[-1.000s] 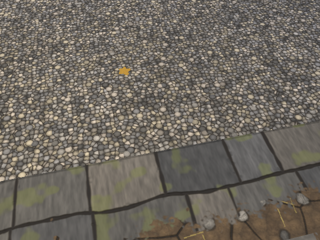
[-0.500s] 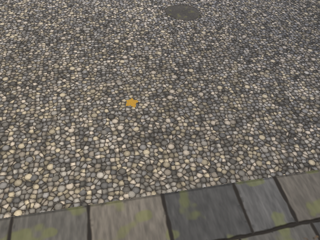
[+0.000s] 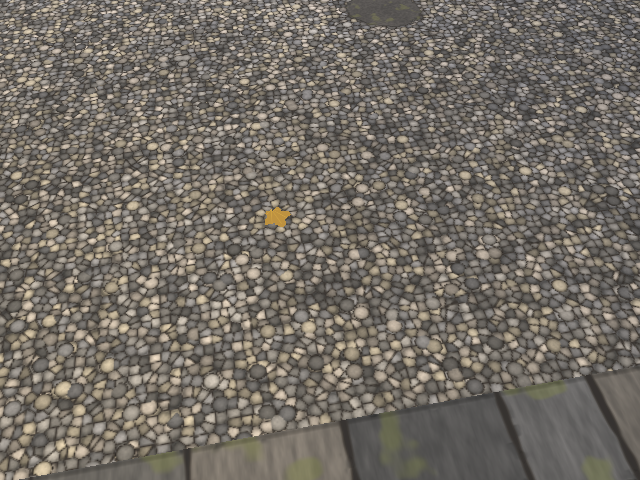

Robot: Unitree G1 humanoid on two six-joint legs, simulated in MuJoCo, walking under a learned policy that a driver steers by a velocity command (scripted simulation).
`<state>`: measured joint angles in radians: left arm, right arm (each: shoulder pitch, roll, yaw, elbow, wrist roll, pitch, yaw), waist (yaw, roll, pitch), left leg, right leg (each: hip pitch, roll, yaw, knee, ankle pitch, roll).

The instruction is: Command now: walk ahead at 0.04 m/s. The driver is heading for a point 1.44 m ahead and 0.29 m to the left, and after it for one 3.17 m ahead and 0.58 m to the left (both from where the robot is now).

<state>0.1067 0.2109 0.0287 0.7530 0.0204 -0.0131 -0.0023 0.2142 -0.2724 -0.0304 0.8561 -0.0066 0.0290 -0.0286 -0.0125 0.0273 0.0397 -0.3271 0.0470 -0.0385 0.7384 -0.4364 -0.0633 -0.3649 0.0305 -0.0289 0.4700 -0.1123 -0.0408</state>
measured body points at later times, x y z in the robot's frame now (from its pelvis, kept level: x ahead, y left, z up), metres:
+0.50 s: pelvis +0.05 +0.03 +0.00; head +0.06 +0.03 +0.45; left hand +0.15 +0.29 -0.14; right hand +0.10 -0.22 -0.14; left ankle +0.01 +0.15 -0.73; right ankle +0.08 -0.10 -0.73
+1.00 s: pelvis +0.09 +0.01 +0.00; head +0.09 +0.00 +0.45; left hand +0.15 +0.27 -0.14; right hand +0.06 -0.25 -0.15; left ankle +0.01 +0.15 -0.73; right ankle +0.09 -0.09 -0.72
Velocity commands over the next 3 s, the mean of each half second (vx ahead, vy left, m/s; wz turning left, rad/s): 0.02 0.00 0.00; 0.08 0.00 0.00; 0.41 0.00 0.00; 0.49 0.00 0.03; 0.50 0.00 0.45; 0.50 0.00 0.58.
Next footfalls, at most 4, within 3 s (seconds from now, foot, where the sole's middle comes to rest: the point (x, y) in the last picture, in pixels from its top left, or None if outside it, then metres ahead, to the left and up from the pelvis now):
0.06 left None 0.05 0.15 -0.77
1.52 left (282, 459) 0.53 0.12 -0.77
2.08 right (390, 330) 0.83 -0.13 -0.77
2.62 left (264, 257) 1.05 0.18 -0.77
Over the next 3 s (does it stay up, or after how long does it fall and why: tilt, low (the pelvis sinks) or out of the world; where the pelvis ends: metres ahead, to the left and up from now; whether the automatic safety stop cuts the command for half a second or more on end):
stays up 1.12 0.13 0.01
